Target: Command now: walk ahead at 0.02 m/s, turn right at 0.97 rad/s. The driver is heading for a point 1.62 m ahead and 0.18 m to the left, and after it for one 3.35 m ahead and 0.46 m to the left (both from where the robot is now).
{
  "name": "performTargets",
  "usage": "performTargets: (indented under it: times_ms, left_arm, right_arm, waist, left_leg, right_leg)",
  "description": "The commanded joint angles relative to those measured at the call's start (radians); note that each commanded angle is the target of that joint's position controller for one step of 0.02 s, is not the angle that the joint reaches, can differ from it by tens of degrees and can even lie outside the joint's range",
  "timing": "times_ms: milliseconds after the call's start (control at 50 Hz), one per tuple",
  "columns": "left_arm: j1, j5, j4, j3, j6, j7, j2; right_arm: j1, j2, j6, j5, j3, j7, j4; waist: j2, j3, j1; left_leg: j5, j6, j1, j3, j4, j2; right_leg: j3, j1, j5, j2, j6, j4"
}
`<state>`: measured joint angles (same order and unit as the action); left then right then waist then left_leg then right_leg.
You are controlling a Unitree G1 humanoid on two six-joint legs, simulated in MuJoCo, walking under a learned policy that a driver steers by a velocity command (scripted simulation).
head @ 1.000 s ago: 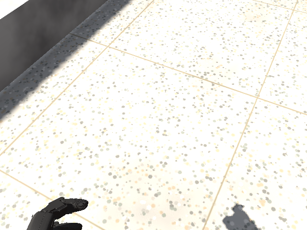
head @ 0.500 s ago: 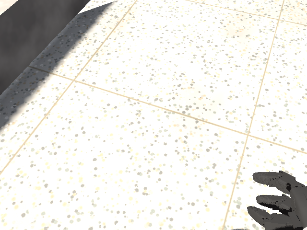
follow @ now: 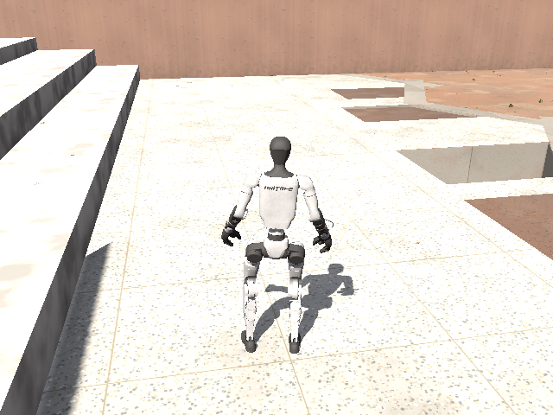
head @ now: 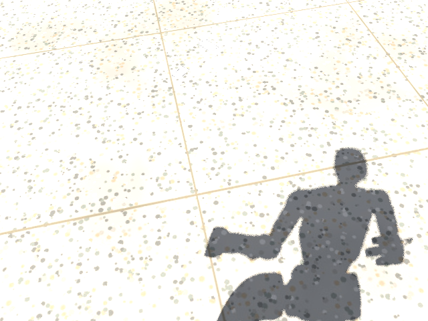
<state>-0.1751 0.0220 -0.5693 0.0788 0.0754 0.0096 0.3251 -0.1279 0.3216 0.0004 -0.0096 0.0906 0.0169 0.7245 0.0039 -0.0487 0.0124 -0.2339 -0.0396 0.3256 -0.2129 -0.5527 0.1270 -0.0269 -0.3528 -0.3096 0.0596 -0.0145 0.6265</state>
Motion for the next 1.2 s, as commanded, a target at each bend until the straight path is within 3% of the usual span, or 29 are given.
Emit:
performTargets:
  times_ms: [20, 40, 60, 80, 100, 120, 220, 280, 340, 380, 400, 420, 440, 460, 500, 540, 580, 640, 700, 720, 740, 760, 780, 820, 860, 940, 1060, 1160, 1200]
  left_arm:
    - [-0.139, -0.025, 0.060, 0.097, -0.022, -0.024, 0.332]
    - [-0.136, -0.052, 0.071, 0.091, -0.050, -0.014, 0.282]
    - [-0.101, -0.052, 0.064, 0.079, -0.070, -0.013, 0.254]
    - [-0.040, -0.029, 0.069, 0.071, -0.073, -0.021, 0.216]
    - [0.003, -0.008, 0.079, 0.058, -0.067, -0.029, 0.183]
    - [0.027, -0.008, 0.089, 0.051, -0.060, -0.038, 0.169]
    - [0.000, -0.012, 0.083, 0.044, -0.047, -0.059, 0.152]
    - [-0.001, -0.032, 0.072, 0.025, -0.046, -0.051, 0.122]
    - [0.010, -0.046, 0.039, -0.017, -0.057, -0.030, 0.037]
    - [0.022, -0.044, 0.018, -0.018, -0.067, -0.022, 0.050]
    - [-0.014, -0.046, 0.005, -0.009, -0.075, -0.024, 0.075]
    - [-0.061, -0.060, 0.006, 0.001, -0.081, -0.030, 0.098]
    - [-0.070, -0.068, 0.014, 0.004, -0.085, -0.037, 0.089]
    - [-0.017, -0.063, 0.024, 0.008, -0.086, -0.047, 0.091]
    - [0.068, -0.038, 0.050, 0.012, -0.080, -0.055, 0.064]
    - [0.100, -0.029, 0.066, 0.016, -0.078, -0.048, 0.047]
    - [0.086, -0.022, 0.054, 0.013, -0.082, -0.042, 0.020]
    - [0.065, -0.007, 0.027, 0.008, -0.096, -0.023, -0.016]
    - [-0.060, -0.004, -0.029, 0.030, -0.100, -0.011, 0.015]
    - [-0.090, -0.011, -0.037, 0.050, -0.094, -0.019, 0.074]
    - [-0.036, -0.043, -0.007, 0.065, -0.080, -0.028, 0.171]
    - [-0.003, -0.091, 0.013, 0.059, -0.091, -0.021, 0.155]
    - [0.069, -0.086, 0.033, 0.041, -0.100, -0.027, 0.098]
    - [0.138, -0.051, 0.042, 0.025, -0.105, -0.046, 0.052]
    - [0.106, -0.046, 0.033, 0.017, -0.103, -0.062, 0.047]
    - [-0.012, -0.054, -0.003, 0.028, -0.084, -0.071, 0.082]
    - [0.005, -0.040, -0.023, 0.053, -0.075, -0.047, 0.137]
    - [0.006, 0.004, -0.056, 0.067, -0.085, -0.014, 0.162]
    - [0.014, 0.032, -0.077, 0.058, -0.086, -0.011, 0.145]
  right_arm:
    - [0.028, 0.040, -0.006, 0.043, 0.011, -0.002, -0.124]
    - [0.134, 0.089, -0.015, 0.038, 0.022, 0.008, -0.145]
    - [0.148, 0.100, -0.017, 0.015, 0.028, 0.015, -0.144]
    - [0.109, 0.104, -0.016, 0.014, 0.033, 0.024, -0.119]
    - [0.083, 0.113, -0.014, 0.025, 0.036, 0.030, -0.103]
    - [0.069, 0.108, -0.016, 0.032, 0.036, 0.027, -0.095]
    - [0.075, 0.045, -0.017, 0.012, 0.008, 0.004, -0.075]
    - [0.057, 0.045, -0.009, 0.006, -0.003, -0.012, -0.062]
    - [0.038, 0.021, -0.008, 0.002, -0.018, -0.028, -0.058]
    - [0.026, 0.019, -0.013, 0.000, -0.021, -0.035, -0.062]
    - [0.045, 0.064, -0.015, 0.010, -0.013, -0.034, -0.080]
    - [0.062, 0.149, -0.016, 0.015, 0.004, -0.029, -0.107]
    - [0.066, 0.191, -0.015, 0.003, 0.020, -0.028, -0.103]
    - [0.043, 0.178, -0.013, -0.001, 0.022, -0.027, -0.104]
    - [-0.030, 0.152, -0.014, 0.000, 0.020, -0.017, -0.096]
    - [-0.084, 0.174, -0.023, 0.000, 0.036, -0.006, -0.094]
    - [-0.036, 0.166, -0.008, -0.022, 0.045, 0.012, -0.105]
    - [0.011, 0.151, 0.045, -0.030, 0.054, 0.026, -0.129]
    - [0.047, 0.141, 0.059, -0.046, 0.054, 0.022, -0.152]
    - [0.015, 0.101, 0.057, -0.042, 0.043, 0.021, -0.151]
    - [-0.054, 0.031, 0.050, -0.028, 0.027, 0.017, -0.155]
    - [-0.051, 0.124, 0.031, -0.012, 0.053, 0.015, -0.163]
    - [-0.059, 0.183, 0.031, -0.016, 0.072, 0.012, -0.140]
    - [-0.104, 0.162, 0.048, -0.013, 0.073, 0.016, -0.092]
    - [-0.086, 0.127, 0.054, -0.017, 0.059, 0.008, -0.108]
    - [0.019, 0.082, 0.050, -0.022, 0.031, -0.009, -0.176]
    - [0.054, 0.051, 0.058, -0.016, 0.015, -0.037, -0.210]
    - [0.069, 0.047, 0.083, -0.016, 0.019, -0.049, -0.223]
    - [-0.011, 0.063, 0.084, -0.008, 0.030, -0.047, -0.196]
  waist:
    - [0.382, 0.113, -0.018]
    - [0.249, 0.175, -0.098]
    - [0.201, 0.141, -0.064]
    - [0.141, 0.126, -0.023]
    - [0.135, 0.131, -0.004]
    - [0.139, 0.149, 0.011]
    - [0.130, 0.195, -0.013]
    - [0.160, 0.209, -0.036]
    - [0.151, 0.185, -0.037]
    - [0.141, 0.128, -0.011]
    - [0.113, 0.101, -0.026]
    - [0.003, 0.092, -0.075]
    - [-0.134, 0.090, -0.100]
    - [-0.204, 0.079, -0.066]
    - [-0.250, 0.088, -0.009]
    - [-0.206, 0.124, 0.025]
    - [-0.144, 0.146, -0.003]
    - [-0.168, 0.172, -0.007]
    - [-0.177, 0.191, -0.061]
    - [-0.098, 0.192, -0.050]
    - [0.215, 0.171, 0.007]
    - [0.221, 0.125, 0.008]
    - [0.133, 0.082, 0.034]
    - [0.082, 0.054, 0.046]
    - [0.100, 0.043, 0.017]
    - [0.109, 0.062, -0.059]
    - [0.112, 0.082, -0.063]
    - [0.134, 0.117, -0.044]
    - [0.108, 0.143, 0.016]
  left_leg:
    - [-0.427, -0.056, 0.466, 0.081, -0.477, -0.108]
    - [-0.397, -0.030, 0.484, 0.259, -0.608, -0.121]
    - [-0.297, 0.000, 0.479, 0.298, -0.619, -0.114]
    - [-0.207, 0.008, 0.469, 0.312, -0.597, -0.098]
    - [-0.157, 0.003, 0.438, 0.315, -0.572, -0.097]
    - [-0.117, -0.007, 0.373, 0.307, -0.574, -0.114]
    - [-0.035, -0.038, 0.278, 0.295, -0.355, -0.162]
    - [-0.062, -0.036, 0.171, 0.268, -0.284, -0.125]
    - [-0.072, -0.013, 0.018, 0.252, -0.165, -0.086]
    - [0.076, 0.017, -0.088, 0.217, 0.041, -0.111]
    - [0.188, 0.038, -0.091, 0.253, 0.078, -0.102]
    - [0.422, 0.079, -0.078, 0.367, 0.061, -0.028]
    - [0.419, 0.163, -0.044, 0.464, 0.098, 0.021]
    - [0.355, 0.236, -0.029, 0.595, 0.157, 0.077]
    - [0.387, 0.298, -0.117, 0.730, 0.189, 0.123]
    - [0.435, 0.322, -0.231, 0.792, 0.190, 0.154]
    - [0.391, 0.258, -0.245, 0.722, 0.170, 0.089]
    - [0.319, 0.204, -0.174, 0.683, 0.167, 0.007]
    - [0.143, 0.152, -0.052, 0.686, 0.134, -0.050]
    - [-0.084, 0.097, 0.098, 0.635, 0.035, -0.111]
    - [-0.354, 0.036, 0.324, 0.441, -0.236, -0.266]
    - [-0.369, 0.004, 0.362, 0.430, -0.437, -0.174]
    - [-0.291, -0.009, 0.337, 0.405, -0.541, -0.134]
    - [-0.145, -0.035, 0.353, 0.366, -0.643, -0.116]
    - [-0.078, -0.063, 0.376, 0.310, -0.710, -0.091]
    - [-0.063, -0.103, 0.441, 0.258, -0.579, -0.043]
    - [-0.081, -0.078, 0.331, 0.193, -0.384, -0.012]
    - [-0.143, -0.001, 0.121, 0.131, -0.138, -0.081]
    - [0.047, 0.064, -0.091, 0.135, 0.131, -0.124]
  right_leg:
    - [0.602, 0.363, 0.530, 0.306, -0.309, -0.258]
    - [0.608, 0.312, 0.426, 0.305, -0.346, -0.307]
    - [0.537, 0.277, 0.344, 0.247, -0.290, -0.318]
    - [0.472, 0.254, 0.313, 0.198, -0.230, -0.298]
    - [0.430, 0.227, 0.345, 0.177, -0.203, -0.277]
    - [0.396, 0.181, 0.398, 0.145, -0.193, -0.261]
    - [0.381, 0.208, 0.440, 0.099, -0.177, -0.203]
    - [0.373, 0.181, 0.474, 0.127, -0.191, -0.180]
    - [0.357, 0.108, 0.434, 0.133, -0.193, -0.180]
    - [0.315, 0.061, 0.295, 0.092, -0.156, -0.175]
    - [0.298, 0.066, 0.204, 0.052, -0.119, -0.158]
    - [0.243, 0.063, 0.082, -0.022, -0.071, -0.077]
    - [0.118, 0.056, 0.017, -0.109, -0.014, -0.006]
    - [0.067, 0.030, -0.016, -0.132, 0.024, 0.065]
    - [0.080, -0.076, -0.176, -0.162, 0.033, 0.173]
    - [0.147, -0.200, -0.336, -0.154, 0.044, 0.358]
    - [0.160, -0.196, -0.262, -0.131, 0.057, 0.279]
    - [0.112, -0.047, -0.124, -0.167, 0.071, 0.050]
    - [0.083, 0.194, 0.097, -0.162, 0.049, -0.271]
    - [0.192, 0.338, 0.113, -0.023, 0.003, -0.323]
    - [0.504, 0.383, 0.136, 0.246, -0.130, -0.366]
    - [0.606, 0.235, 0.176, 0.378, -0.221, -0.393]
    - [0.491, 0.185, 0.171, 0.322, -0.215, -0.386]
    - [0.287, 0.186, 0.155, 0.185, -0.144, -0.361]
    - [0.162, 0.193, 0.304, 0.157, -0.155, -0.352]
    - [0.101, 0.344, 0.411, 0.202, -0.207, -0.345]
    - [-0.027, 0.368, 0.516, 0.260, -0.215, -0.320]
    - [-0.082, 0.350, 0.629, 0.280, -0.177, -0.220]
    - [-0.124, 0.271, 0.608, 0.241, -0.108, -0.088]
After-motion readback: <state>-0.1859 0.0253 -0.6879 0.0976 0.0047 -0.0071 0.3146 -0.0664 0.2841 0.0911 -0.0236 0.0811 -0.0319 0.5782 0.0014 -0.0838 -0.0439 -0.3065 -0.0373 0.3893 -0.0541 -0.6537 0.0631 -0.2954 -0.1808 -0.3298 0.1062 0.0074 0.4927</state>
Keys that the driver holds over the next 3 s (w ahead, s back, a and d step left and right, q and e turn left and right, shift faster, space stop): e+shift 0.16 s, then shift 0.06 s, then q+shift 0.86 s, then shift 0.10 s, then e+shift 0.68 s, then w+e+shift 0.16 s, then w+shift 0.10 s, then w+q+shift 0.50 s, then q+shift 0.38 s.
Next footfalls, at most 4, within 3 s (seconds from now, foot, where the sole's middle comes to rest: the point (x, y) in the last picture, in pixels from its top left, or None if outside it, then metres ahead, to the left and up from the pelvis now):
0.40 left None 0.12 0.11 -0.76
0.72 right None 0.07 -0.12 -0.76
1.22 left None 0.02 0.13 -0.76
1.74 right None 0.10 -0.11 -0.76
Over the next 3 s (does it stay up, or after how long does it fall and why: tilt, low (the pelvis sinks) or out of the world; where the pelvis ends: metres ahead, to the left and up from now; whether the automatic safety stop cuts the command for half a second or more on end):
stays up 0.68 -0.01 0.01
